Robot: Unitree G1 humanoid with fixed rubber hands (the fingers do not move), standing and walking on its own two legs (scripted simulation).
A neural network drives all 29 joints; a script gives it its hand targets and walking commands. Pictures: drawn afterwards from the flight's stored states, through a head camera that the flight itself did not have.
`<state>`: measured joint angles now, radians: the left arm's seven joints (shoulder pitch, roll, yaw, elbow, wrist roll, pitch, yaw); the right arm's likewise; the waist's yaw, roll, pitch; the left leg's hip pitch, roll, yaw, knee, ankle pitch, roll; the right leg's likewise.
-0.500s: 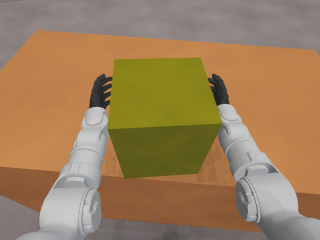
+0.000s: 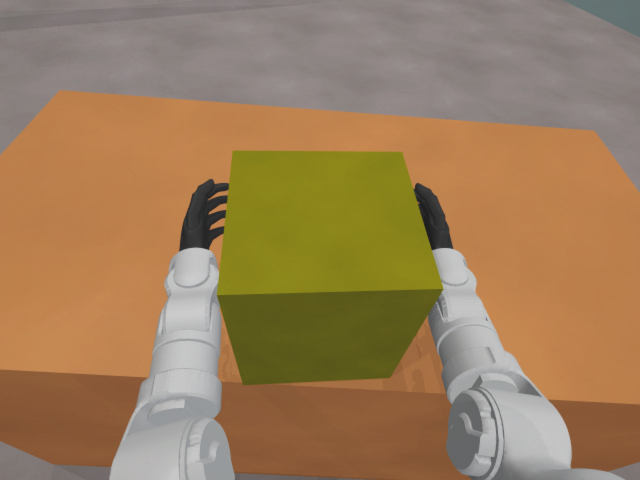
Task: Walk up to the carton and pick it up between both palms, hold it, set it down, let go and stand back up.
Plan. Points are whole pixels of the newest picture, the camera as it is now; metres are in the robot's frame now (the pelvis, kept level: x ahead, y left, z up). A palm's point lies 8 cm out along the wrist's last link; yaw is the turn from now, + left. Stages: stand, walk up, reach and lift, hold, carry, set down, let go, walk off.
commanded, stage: reach and lift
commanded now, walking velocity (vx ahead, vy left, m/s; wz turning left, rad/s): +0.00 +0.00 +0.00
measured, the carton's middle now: (318, 274) +0.36 +0.03 +0.05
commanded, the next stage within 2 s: none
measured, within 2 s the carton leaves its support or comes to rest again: leaves its support in 1.26 s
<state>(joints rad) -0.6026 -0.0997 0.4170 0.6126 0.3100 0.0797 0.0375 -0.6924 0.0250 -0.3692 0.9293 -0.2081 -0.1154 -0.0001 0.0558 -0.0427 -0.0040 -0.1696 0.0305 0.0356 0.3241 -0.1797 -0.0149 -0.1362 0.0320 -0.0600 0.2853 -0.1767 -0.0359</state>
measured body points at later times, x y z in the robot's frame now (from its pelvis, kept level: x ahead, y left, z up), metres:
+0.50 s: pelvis +0.00 +0.00 +0.00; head +0.03 +0.02 +0.45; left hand +0.39 +0.19 +0.08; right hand +0.42 -0.12 +0.08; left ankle -0.01 +0.12 -0.75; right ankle -0.02 -0.09 -0.75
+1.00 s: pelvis +0.00 +0.00 +0.00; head +0.02 +0.02 +0.45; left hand +0.39 +0.19 +0.08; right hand +0.41 -0.12 +0.08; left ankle -0.01 +0.12 -0.75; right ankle -0.02 -0.09 -0.75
